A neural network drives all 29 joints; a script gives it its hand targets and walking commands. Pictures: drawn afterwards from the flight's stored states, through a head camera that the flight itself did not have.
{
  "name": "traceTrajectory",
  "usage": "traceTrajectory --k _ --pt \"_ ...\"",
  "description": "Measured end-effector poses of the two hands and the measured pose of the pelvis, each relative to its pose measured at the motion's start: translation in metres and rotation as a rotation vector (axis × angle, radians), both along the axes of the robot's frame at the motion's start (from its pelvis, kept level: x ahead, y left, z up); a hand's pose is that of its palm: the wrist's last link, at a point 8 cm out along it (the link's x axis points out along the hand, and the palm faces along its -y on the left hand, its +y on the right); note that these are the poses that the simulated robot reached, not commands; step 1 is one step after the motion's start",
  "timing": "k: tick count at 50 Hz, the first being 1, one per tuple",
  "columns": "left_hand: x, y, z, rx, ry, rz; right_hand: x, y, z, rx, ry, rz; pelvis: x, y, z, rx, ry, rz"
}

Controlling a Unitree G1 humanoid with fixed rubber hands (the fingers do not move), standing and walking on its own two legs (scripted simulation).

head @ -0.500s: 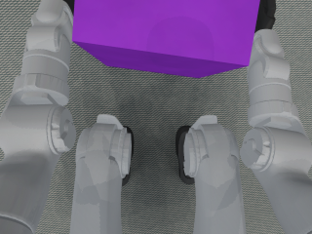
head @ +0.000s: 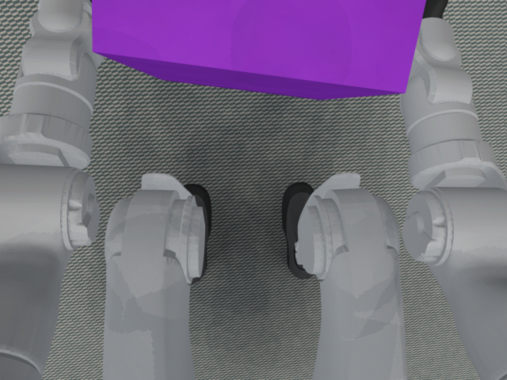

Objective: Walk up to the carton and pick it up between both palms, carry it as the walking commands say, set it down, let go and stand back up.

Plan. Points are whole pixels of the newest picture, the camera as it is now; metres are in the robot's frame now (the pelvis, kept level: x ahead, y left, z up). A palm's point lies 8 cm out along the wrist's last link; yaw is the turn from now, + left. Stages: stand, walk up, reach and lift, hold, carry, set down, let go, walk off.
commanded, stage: set down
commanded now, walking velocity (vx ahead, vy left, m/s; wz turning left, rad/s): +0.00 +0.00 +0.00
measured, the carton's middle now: out of the picture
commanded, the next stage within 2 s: let go in 1.56 s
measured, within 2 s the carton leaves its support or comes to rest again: neither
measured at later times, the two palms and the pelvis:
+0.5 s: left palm out of the picture +0.55 +0.23 -0.13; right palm (450, 15) +0.52 -0.22 -0.14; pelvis +0.00 -0.01 +0.00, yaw +1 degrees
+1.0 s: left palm out of the picture +0.55 +0.25 +0.03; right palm out of the picture +0.51 -0.22 +0.01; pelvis +0.00 +0.00 +0.13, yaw +1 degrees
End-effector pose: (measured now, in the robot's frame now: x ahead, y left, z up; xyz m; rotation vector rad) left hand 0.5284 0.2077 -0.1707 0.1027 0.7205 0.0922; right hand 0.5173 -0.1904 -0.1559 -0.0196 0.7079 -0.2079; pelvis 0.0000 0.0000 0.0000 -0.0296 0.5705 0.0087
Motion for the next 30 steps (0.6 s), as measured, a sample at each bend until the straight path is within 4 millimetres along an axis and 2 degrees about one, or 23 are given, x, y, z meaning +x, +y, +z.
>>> traceTrajectory --k 4,7,13,16,18,22,25,30 --pt "0.004 -0.002 -0.008 -0.001 -0.053 -0.005 0.005 -0.006 -0.011 -0.016 -0.015 0.012 -0.004 0.0 0.003 0.002 -0.051 0.004" --pt "0.008 -0.002 -0.007 0.007 -0.058 -0.01 0.005 -0.016 -0.009 -0.01 -0.026 -0.026 -0.001 -0.001 0.001 0.001 -0.043 0.006" --pt "0.02 0.005 0.013 0.023 -0.067 -0.011 0.009 -0.011 -0.002 0.035 -0.032 -0.02 0.004 -0.003 0.001 0.013 -0.064 -0.001" --pt "0.023 0.014 0.023 0.03 -0.069 0.009 0.008 -0.008 -0.005 0.038 -0.013 -0.008 0.004 -0.004 0.002 0.018 -0.073 0.001" --pt "0.023 0.022 0.027 0.035 -0.064 0.026 0.006 -0.013 -0.005 0.027 -0.017 -0.014 0.005 -0.004 0.002 0.019 -0.076 0.003" --pt "0.021 0.03 0.034 0.026 -0.084 0.034 0.004 -0.024 0.005 0.021 -0.068 -0.043 0.004 -0.005 0.002 0.022 -0.082 0.006" --pt "0.019 0.026 0.042 0.01 -0.095 0.018 0.0 -0.028 0.016 0.01 -0.075 -0.042 0.002 -0.005 0.005 0.025 -0.089 0.006" --pt "0.022 0.014 0.071 -0.023 -0.129 -0.002 0.004 -0.026 0.056 0.0 -0.099 -0.019 -0.003 -0.006 0.021 0.023 -0.1 0.007"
